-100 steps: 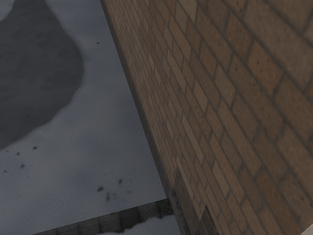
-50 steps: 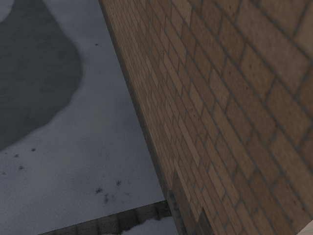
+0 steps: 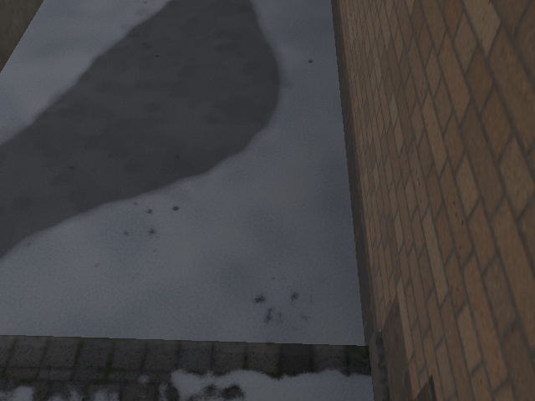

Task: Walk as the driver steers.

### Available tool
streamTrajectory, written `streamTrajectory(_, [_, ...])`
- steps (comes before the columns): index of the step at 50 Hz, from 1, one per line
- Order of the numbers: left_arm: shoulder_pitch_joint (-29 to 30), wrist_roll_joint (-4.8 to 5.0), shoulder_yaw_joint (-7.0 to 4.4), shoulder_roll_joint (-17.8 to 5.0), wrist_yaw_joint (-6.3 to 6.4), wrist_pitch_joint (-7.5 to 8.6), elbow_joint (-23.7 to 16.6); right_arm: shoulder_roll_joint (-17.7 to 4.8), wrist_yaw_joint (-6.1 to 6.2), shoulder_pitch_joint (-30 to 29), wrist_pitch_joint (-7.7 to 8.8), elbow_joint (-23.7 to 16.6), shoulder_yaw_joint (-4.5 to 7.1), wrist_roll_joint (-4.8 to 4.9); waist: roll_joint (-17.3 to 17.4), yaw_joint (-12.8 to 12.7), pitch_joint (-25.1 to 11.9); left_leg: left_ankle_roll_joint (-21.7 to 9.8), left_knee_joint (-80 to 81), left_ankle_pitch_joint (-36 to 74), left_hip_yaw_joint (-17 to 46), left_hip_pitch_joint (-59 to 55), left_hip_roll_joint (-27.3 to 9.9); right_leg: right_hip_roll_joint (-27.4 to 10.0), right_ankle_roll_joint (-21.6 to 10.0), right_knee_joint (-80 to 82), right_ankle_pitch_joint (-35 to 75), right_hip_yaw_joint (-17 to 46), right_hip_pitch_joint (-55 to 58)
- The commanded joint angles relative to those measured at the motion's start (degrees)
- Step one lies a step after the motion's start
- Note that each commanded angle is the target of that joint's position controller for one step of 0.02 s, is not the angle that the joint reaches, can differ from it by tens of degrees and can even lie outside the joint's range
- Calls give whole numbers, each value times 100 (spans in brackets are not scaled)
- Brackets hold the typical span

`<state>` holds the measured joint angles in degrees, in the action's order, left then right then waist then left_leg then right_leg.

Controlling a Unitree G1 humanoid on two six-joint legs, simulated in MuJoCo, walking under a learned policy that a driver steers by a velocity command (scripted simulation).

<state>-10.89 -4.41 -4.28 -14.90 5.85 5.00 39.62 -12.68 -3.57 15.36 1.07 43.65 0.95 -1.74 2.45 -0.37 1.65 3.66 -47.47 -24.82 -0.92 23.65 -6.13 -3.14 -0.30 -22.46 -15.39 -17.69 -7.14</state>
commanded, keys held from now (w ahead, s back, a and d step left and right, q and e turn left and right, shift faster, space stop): w+q+shift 0.38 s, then w+shift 0.06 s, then w+e+shift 0.56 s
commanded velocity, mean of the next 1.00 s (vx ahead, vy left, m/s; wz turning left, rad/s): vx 0.71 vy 0.04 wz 0.21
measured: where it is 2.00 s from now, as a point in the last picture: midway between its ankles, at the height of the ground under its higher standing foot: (282, 351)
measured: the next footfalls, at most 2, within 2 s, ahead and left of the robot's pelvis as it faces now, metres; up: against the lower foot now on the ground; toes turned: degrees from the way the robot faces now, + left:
left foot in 0.10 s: +0.03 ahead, +0.15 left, +0.00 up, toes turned +10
right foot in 1.14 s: +0.36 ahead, -0.04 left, -0.17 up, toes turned -6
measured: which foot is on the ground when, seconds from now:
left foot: up 0.00-0.08, down 0.10-1.00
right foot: down 0.00-0.12, up 0.14-1.00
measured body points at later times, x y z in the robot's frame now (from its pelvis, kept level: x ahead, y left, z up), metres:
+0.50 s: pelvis +0.01 +0.10 +0.00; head +0.02 +0.12 +0.45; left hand +0.08 +0.41 -0.10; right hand +0.23 -0.10 -0.10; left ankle -0.01 +0.14 -0.74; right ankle +0.08 -0.01 -0.70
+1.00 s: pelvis +0.17 +0.08 -0.06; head +0.18 +0.07 +0.39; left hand +0.29 +0.39 -0.14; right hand +0.23 -0.21 -0.18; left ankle -0.01 +0.15 -0.74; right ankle +0.34 -0.05 -0.75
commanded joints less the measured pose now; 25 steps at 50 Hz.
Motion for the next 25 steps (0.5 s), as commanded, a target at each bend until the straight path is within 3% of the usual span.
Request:
streamTrajectory(1, [-364, -95, -408, -1174, 11, 74, -219, -130, 9, -261, 76, -506, 0, -112, -830, -419, -360, 9, 662, 318, -252, 429, -70, -1964, -1233, 390, 2592, 836, 1007])
streamTrajectory(3, [-234, -57, -382, -1106, 50, 147, -157, -246, 1, -96, 83, -474, 90, -122, -723, -289, -243, -159, 1300, 701, -233, 124, 94, -2076, -1060, 226, 2222, 790, 853])
streamTrajectory(5, [-283, 132, -318, -946, -13, 189, -29, -447, 100, 549, 143, -243, 264, -136, -312, 24, -340, -560, 1956, 2108, -75, -869, 374, -2027, -908, -376, 1510, 723, 268])
streamTrajectory(6, [-456, 286, -181, -448, -74, 309, -324, -1050, 202, 1057, 238, -169, 482, -146, 800, 94, -991, -1471, 1741, 4850, 873, -2214, -199, -1052, -408, -1757, 635, -54, -609])
streamTrajectory(7, [397, 282, -48, -226, -165, 472, -815, -1551, 270, 1684, 403, -195, 646, -171, 1381, 638, -1087, -2441, 2293, 5812, 2709, -3114, -911, 100, -8, -3283, -2432, 238, -2233])
streamTrajectory(8, [910, 266, 4, -161, -287, 581, -1043, -1711, 329, 1668, 589, -58, 739, -320, 603, 685, -972, -2515, 2442, 4999, 2695, -2931, -875, 213, -205, -4054, -2824, 1441, -2986])
streamTrajectory(9, [696, 290, -34, -359, -281, 575, -848, -1558, 325, 1123, 643, -109, 780, -161, 607, 552, -589, -2468, 2556, 4237, 2359, -2569, -798, 122, -296, -4667, -2461, 1891, -3304])
streamTrajectory(10, [374, 291, -135, -692, -229, 524, -635, -1158, 291, 625, 543, -157, 641, 74, 563, 313, -405, -2438, 2628, 3957, 2137, -2096, -694, 119, -292, -5037, -2082, 1956, -3252])
streamTrajectory(11, [280, 227, -119, -707, -152, 490, -569, -942, 235, 274, 385, -257, 537, 203, 534, 32, -300, -2440, 2758, 3872, 2080, -1536, -655, 102, -244, -5218, -1834, 1959, -3096])
streamTrajectory(12, [124, 168, -41, -596, -92, 442, -603, -810, 162, -40, 223, -421, 437, 150, 345, -182, -300, -2416, 2928, 3892, 2013, -929, -612, 47, -175, -5059, -1528, 2004, -2639])
streamTrajectory(13, [-35, 181, 16, -541, -100, 417, -543, -748, 116, -210, 119, -541, 376, 79, 269, -317, -401, -2400, 2954, 3930, 2014, -624, -502, 113, -111, -4997, -1167, 1955, -2303])
streamTrajectory(15, [-394, 256, 116, -470, -245, 413, -457, -892, 38, -236, 56, -645, 376, -144, 57, -485, -599, -2426, 2887, 4050, 1942, -441, -217, 304, 21, -4088, -654, 1689, -1740])
streamTrajectory(16, [566, 303, -97, -920, -474, -116, -341, -1150, 119, -309, -115, -710, 585, 318, -579, 168, -925, -1644, 2957, 599, 2006, -1192, 37, 105, 261, -4064, -146, 1766, -2725])
streamTrajectory(17, [920, 292, -6, -737, -558, -428, -577, -1100, 160, -266, -219, -788, 530, 472, -102, 282, -542, -1445, 3021, 94, 2454, -1312, 38, 120, 469, -3800, 194, 1828, -3313])
streamTrajectory(18, [940, 286, 85, -536, -571, -594, -648, -1040, 201, -72, -253, -777, 519, 486, 263, 382, -505, -1454, 3131, 243, 2683, -1312, 46, 121, 644, -3604, 386, 1859, -3323])
streamTrajectory(19, [849, 311, 127, -510, -546, -645, -639, -1004, 231, 89, -253, -777, 506, 425, 403, 415, -540, -1570, 3062, 568, 2877, -1463, 51, 128, 731, -3387, 357, 1974, -3257])
streamTrajectory(20, [575, 322, 189, -437, -521, -578, -586, -992, 260, 66, -222, -798, 501, 282, 276, 355, -746, -1719, 2911, 1200, 2816, -1559, 35, 141, 718, -3245, 283, 1946, -2923])
streamTrajectory(22, [637, 284, 189, -573, -499, -462, -585, -952, 268, 146, -137, -839, 454, 206, 188, 420, -716, -1805, 2908, 1251, 2930, -1488, -63, 122, 584, -2996, 60, 1956, -2614])
streamTrajectory(24, [663, 283, 150, -781, -510, -452, -559, -994, 235, 124, -55, -893, 413, 142, 242, 491, -461, -1691, 2885, 1276, 3015, -1609, -88, 85, 382, -2701, 135, 1946, -2657])
streamTrajectory(25, [583, 316, 102, -909, -524, -460, -510, -1078, 225, -3, -14, -963, 409, 64, 246, 449, -449, -1617, 2860, 1818, 2933, -1441, -61, 192, 334, -2995, 223, 1756, -2400])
